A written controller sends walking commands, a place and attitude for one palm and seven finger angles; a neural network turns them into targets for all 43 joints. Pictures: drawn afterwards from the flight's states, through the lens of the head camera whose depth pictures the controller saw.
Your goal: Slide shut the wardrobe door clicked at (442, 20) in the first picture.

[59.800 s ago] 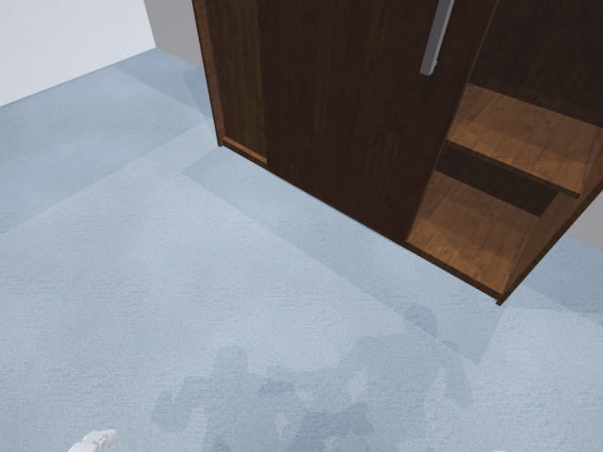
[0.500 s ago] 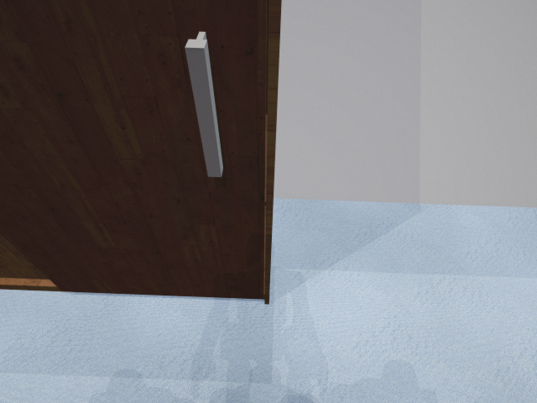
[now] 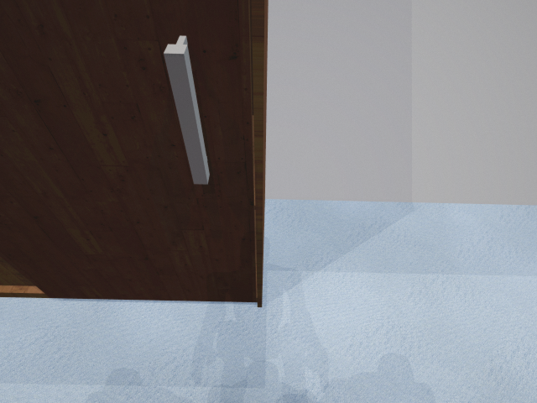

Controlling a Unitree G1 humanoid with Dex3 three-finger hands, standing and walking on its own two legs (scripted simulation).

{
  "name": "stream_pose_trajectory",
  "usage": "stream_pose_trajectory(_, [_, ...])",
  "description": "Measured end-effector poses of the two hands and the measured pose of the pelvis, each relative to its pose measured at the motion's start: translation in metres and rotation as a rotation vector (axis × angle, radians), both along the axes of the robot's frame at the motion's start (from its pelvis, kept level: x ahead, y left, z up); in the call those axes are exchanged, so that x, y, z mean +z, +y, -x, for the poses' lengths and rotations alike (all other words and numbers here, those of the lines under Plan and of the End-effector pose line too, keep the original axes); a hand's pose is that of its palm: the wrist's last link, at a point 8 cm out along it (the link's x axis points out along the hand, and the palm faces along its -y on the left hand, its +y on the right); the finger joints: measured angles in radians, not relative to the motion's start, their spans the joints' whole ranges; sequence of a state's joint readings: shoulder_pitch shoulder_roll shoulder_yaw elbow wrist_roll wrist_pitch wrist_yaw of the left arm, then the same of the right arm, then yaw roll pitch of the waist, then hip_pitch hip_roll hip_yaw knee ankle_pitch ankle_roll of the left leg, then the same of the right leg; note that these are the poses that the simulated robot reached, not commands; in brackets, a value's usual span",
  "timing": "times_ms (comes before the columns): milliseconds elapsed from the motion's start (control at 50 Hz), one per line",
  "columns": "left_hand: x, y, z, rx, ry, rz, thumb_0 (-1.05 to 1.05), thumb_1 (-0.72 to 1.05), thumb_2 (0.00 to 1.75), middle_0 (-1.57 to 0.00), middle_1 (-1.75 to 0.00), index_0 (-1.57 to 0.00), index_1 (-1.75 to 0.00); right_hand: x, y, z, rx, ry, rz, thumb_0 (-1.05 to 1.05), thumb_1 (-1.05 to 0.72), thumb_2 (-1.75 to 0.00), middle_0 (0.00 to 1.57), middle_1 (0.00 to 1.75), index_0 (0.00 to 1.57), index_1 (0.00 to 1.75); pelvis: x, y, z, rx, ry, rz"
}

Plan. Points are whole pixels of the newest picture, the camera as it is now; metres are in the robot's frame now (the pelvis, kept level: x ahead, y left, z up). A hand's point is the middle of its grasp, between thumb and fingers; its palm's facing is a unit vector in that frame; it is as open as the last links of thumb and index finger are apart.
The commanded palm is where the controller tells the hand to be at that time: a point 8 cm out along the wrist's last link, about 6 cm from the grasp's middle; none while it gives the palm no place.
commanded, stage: look to check the result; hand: left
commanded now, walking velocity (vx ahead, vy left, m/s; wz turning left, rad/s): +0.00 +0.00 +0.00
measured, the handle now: (193, 118) +0.53 +0.16 +0.13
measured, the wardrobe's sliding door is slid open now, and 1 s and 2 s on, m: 0.00 0.00 0.00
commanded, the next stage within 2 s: stand and wait in 0.42 s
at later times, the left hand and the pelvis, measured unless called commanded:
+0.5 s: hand out of the picture +0.02 +0.15 -0.18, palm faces +0.03 -0.99 -0.16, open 7.4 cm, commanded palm none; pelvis +0.03 -0.01 +0.00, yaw +0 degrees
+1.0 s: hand out of the picture +0.03 +0.16 -0.18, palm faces +0.03 -0.99 -0.17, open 7.4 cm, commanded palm none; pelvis +0.04 -0.01 +0.00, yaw -1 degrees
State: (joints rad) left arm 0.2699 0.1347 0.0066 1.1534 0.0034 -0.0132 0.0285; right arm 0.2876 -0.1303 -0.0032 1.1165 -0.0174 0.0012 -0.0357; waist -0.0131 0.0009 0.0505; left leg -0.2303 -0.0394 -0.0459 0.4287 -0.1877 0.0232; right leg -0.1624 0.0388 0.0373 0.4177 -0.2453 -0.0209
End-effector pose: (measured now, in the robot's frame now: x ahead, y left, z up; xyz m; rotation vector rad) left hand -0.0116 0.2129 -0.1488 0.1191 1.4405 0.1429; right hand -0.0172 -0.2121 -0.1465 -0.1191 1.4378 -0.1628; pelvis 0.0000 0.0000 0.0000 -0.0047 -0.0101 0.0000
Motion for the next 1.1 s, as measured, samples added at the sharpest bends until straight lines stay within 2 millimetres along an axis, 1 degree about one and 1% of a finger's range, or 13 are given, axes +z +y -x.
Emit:
stream_pose_trajectory(240, [0.0,-0.005,-0.016,-0.001,-0.004,0.001,0.0,0.9,0.89,-0.2,-0.3,-0.2,-0.29,0.0,-0.003,-0.018,0.007,0.0,0.0,0.01,-0.91,-0.89,0.2,0.3,0.2,0.3,0.001,-0.004,-0.014,-0.003,-0.002,-0.003])
stream_pose_trajectory(560, [-0.001,-0.01,-0.028,0.003,0.002,0.009,0.0,0.9,0.89,-0.2,-0.3,-0.2,-0.29,0.001,-0.007,-0.033,0.004,-0.001,0.013,0.01,-0.91,-0.89,0.2,0.3,0.2,0.3,0.001,-0.005,-0.029,-0.009,-0.002,-0.005])
stream_pose_trajectory(880, [0.001,-0.007,-0.035,0.003,-0.002,-0.002,0.0,0.9,0.89,-0.2,-0.3,-0.2,-0.29,0.0,-0.005,-0.036,-0.002,-0.001,0.006,0.0,-0.91,-0.89,0.2,0.3,0.2,0.3,0.001,-0.006,-0.035,-0.013,-0.004,-0.009])
stream_pose_trajectory(1100, [0.001,-0.009,-0.034,0.002,-0.003,0.0,0.0,0.9,0.89,-0.2,-0.3,-0.2,-0.29,0.0,-0.006,-0.034,-0.006,0.003,0.004,0.0,-0.91,-0.89,0.2,0.3,0.2,0.3,0.001,-0.007,-0.035,-0.014,-0.007,-0.008])
